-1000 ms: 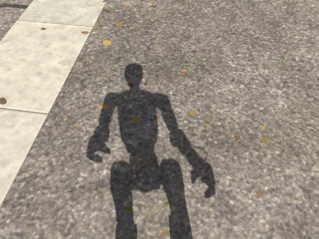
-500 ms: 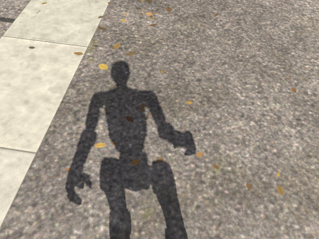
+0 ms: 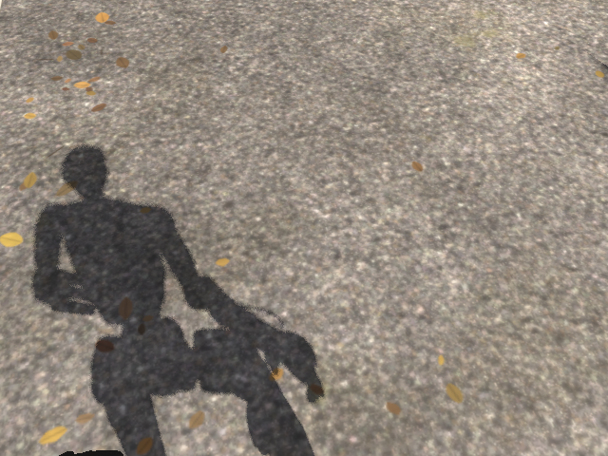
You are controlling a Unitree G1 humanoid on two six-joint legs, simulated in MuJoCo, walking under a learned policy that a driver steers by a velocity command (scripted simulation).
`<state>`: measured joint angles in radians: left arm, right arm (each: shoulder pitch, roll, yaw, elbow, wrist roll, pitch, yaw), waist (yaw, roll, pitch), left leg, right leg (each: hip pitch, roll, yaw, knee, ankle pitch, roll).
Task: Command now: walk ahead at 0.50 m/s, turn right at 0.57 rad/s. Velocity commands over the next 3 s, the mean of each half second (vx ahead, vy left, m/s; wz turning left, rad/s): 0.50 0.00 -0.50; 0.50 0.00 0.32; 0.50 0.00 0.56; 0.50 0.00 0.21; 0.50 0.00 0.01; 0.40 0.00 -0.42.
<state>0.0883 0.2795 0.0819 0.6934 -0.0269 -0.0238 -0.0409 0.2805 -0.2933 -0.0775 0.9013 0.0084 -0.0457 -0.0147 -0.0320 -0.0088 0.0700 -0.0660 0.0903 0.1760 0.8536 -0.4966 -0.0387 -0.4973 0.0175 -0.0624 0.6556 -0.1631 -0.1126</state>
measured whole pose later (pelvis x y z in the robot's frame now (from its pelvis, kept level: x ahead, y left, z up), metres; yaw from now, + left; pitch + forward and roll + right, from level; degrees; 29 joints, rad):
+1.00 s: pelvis +0.54 -0.07 +0.02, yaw -1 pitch +2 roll +0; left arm 0.10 0.25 0.05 0.67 0.00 -0.11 -0.01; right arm 0.38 -0.30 -0.06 0.79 0.03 -0.04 -0.01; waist -0.05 0.03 0.00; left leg -0.33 -0.04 -0.12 1.03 -0.45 0.03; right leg -0.34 0.03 0.01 0.50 -0.18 -0.02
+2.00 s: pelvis +1.08 +0.05 +0.01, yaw +22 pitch +2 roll +0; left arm 0.09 0.28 0.04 0.72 0.00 -0.11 -0.04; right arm 0.38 -0.31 -0.05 0.80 0.02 -0.04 0.00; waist -0.04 0.02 0.02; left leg -0.18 -0.05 -0.10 0.93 -0.48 0.04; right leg -0.46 0.02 -0.04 0.56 -0.15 -0.05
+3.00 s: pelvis +1.58 +0.24 +0.00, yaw +6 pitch +2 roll +2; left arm 0.11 0.29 0.07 0.69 0.00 -0.03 -0.04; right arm 0.23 -0.29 -0.07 0.83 -0.01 -0.03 -0.03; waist -0.03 -0.02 0.07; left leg -0.16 0.03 0.14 0.90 -0.57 -0.05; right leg -0.52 0.03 -0.02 0.60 -0.11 -0.09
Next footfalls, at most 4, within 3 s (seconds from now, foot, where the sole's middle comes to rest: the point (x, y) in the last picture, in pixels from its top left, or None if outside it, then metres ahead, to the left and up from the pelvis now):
0.44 left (276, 451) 0.45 0.09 -0.75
0.90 right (395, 368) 0.62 -0.18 -0.75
1.40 left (267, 274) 0.88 0.11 -0.75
1.94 right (303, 168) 1.24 0.01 -0.75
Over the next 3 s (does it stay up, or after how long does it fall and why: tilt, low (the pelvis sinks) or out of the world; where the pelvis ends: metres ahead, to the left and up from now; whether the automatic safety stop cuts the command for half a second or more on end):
stays up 1.58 0.24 0.00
